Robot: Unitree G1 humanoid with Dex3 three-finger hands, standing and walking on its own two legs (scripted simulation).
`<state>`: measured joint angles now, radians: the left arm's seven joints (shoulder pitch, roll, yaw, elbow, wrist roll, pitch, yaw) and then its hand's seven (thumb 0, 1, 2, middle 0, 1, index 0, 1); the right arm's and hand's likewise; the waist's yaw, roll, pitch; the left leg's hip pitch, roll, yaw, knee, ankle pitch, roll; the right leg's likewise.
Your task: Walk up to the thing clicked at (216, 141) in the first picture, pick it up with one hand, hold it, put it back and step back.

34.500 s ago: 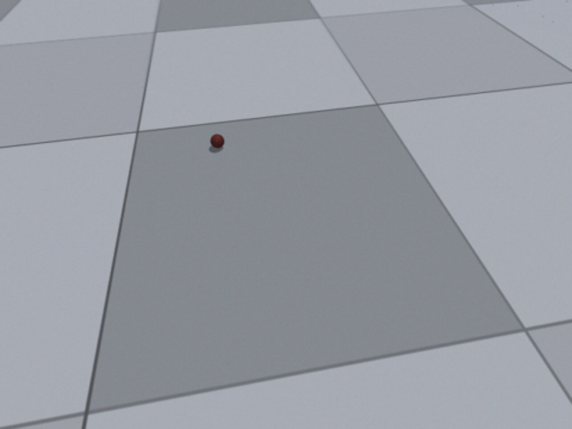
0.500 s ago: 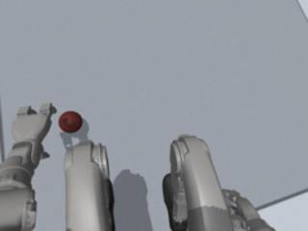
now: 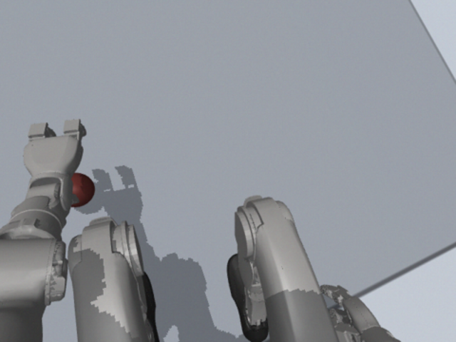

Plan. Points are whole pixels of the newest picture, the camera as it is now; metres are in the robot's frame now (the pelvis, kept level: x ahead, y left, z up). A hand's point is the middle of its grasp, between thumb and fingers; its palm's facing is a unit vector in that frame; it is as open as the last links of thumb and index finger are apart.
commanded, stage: approach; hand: left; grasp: from above
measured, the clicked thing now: (75, 189) +0.42 +0.28 -0.29
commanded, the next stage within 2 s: rest palm in 0.36 s
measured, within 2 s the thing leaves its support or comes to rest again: neither
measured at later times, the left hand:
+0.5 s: hand (49, 215) +0.35 +0.30 -0.20, palm faces -0.48 -0.10 -0.87, open 13.9 cm
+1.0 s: hand (63, 199) +0.39 +0.29 -0.24, palm faces -0.50 -0.12 -0.86, open 14.0 cm
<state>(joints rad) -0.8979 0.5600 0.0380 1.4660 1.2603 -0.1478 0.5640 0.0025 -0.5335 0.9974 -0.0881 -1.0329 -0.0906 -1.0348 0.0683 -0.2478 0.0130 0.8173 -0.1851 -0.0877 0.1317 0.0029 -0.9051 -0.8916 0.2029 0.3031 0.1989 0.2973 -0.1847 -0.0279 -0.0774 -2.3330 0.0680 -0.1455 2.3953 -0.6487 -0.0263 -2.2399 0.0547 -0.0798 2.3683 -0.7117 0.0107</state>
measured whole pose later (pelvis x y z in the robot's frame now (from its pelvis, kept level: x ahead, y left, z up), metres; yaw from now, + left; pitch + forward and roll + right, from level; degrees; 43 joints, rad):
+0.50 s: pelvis -0.01 +0.00 -0.01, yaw +0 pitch +30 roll -6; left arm -0.72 0.60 0.06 1.41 1.24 -0.27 0.54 0.00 -0.49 0.95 -0.11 -1.02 -0.12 -1.01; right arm 0.08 -0.26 0.02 0.83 -0.19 -0.09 0.15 0.00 -0.90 -0.89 0.20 0.30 0.20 0.30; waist -0.13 -0.05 -0.04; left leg -2.33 0.05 -0.15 2.42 -0.63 -0.03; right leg -2.23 0.05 -0.08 2.40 -0.71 0.02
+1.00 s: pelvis +0.00 +0.00 -0.03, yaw -3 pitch +29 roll -8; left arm -0.83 0.69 0.09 1.61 1.21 -0.23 0.61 0.00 -0.48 0.94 -0.07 -1.02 -0.09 -1.01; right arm 0.07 -0.25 0.11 0.85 -0.27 -0.17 0.24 0.00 -0.90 -0.89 0.20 0.30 0.20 0.30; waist -0.21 -0.06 0.04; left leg -2.36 0.06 -0.21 2.51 -0.68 -0.04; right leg -2.25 0.07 -0.13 2.44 -0.72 0.02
